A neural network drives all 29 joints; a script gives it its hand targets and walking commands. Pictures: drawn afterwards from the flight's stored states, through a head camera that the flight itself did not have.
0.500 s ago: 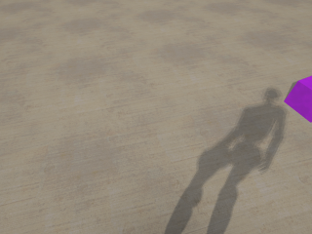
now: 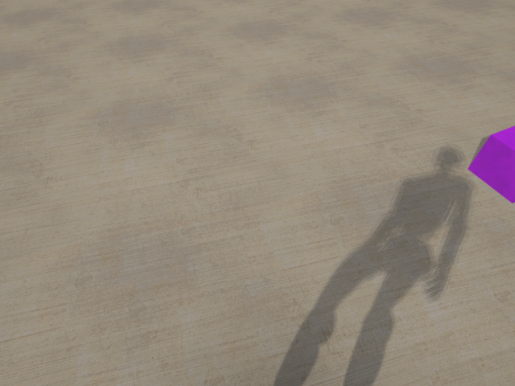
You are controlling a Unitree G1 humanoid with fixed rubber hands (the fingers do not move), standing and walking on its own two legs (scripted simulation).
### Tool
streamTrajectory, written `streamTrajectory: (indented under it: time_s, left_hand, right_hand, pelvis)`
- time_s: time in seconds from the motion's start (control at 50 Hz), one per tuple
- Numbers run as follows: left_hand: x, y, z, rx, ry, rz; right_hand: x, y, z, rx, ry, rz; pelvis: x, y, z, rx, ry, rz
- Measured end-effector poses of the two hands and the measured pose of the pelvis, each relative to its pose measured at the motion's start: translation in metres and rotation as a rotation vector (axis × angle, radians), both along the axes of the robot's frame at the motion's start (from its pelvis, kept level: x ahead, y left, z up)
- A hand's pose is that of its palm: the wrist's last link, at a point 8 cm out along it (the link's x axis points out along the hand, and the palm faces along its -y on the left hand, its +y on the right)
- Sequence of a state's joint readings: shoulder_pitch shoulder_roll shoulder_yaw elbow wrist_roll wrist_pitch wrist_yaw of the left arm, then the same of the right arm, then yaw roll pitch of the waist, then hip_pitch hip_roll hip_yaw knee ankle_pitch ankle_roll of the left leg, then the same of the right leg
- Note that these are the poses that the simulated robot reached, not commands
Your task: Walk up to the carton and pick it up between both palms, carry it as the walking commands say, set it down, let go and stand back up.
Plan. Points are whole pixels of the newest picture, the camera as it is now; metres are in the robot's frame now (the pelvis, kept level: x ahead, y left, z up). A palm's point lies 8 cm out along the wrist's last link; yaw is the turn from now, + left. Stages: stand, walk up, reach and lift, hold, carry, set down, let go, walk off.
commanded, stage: walk up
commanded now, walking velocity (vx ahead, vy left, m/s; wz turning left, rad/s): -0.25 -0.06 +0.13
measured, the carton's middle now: out of the picture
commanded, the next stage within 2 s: none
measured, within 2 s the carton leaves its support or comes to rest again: neither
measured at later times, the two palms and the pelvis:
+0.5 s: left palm out of the picture +0.10 +0.15 -0.12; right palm out of the picture -0.01 -0.34 -0.13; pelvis -0.01 -0.07 +0.00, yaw -17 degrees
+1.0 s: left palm (257, 280) +0.35 +0.04 -0.14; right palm out of the picture -0.06 -0.31 -0.10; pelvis +0.13 -0.14 +0.00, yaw -28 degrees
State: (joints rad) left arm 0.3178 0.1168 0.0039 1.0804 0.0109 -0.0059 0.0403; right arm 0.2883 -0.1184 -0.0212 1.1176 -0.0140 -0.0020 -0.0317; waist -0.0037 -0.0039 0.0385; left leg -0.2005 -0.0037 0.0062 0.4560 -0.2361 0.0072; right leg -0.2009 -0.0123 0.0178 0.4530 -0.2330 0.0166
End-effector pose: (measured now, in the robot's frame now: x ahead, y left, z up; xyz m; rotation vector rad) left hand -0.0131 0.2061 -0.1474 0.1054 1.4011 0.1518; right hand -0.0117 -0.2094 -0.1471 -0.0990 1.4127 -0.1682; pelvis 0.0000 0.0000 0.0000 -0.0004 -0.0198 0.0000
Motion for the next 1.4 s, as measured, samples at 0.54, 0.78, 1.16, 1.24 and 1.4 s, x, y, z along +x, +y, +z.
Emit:
streamTrajectory:
  time_s: [0.54, 0.78, 1.16, 1.24, 1.4]
  left_hand:
    - [0.119, -0.056, 0.032, 0.058, -0.169, -0.322]
    - [0.170, -0.043, 0.008, 0.041, -0.063, -0.434]
    - [0.455, -0.317, -0.020, -0.157, -0.374, -0.717]
    - [0.440, -0.334, -0.022, -0.084, -0.243, -0.763]
    - [0.412, -0.321, 0.023, 0.043, -0.072, -0.658]
  right_hand:
    - [0.006, -0.133, 0.017, -0.104, -0.188, -0.222]
    - [0.061, -0.126, 0.030, -0.180, -0.313, -0.282]
    - [-0.031, -0.164, 0.014, -0.057, 0.273, -0.635]
    - [0.043, -0.248, 0.004, -0.118, 0.072, -0.608]
    - [0.205, -0.359, 0.021, -0.141, -0.277, -0.503]
  pelvis:
    - [-0.008, -0.071, 0.006, 0.061, 0.065, -0.304]
    - [0.057, -0.067, -0.003, 0.022, 0.090, -0.402]
    - [0.187, -0.230, -0.037, -0.007, 0.062, -0.532]
    - [0.204, -0.263, -0.027, 0.005, 0.018, -0.582]
    - [0.260, -0.313, 0.005, 0.029, 0.001, -0.658]
